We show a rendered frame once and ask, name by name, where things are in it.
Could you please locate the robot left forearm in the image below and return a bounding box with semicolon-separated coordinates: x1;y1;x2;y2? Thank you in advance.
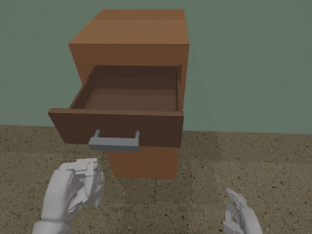
32;219;72;234

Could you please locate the robot left hand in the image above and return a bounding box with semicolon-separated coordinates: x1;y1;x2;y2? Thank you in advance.
41;158;105;225

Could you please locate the cabinet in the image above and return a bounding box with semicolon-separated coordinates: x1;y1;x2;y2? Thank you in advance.
68;9;190;180

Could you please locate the robot right hand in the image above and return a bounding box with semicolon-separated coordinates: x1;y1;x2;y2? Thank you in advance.
222;187;263;234

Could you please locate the handle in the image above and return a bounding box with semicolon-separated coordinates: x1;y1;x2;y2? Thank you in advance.
88;130;140;152

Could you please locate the drawer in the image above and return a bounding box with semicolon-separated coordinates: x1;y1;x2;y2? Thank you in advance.
48;64;184;148

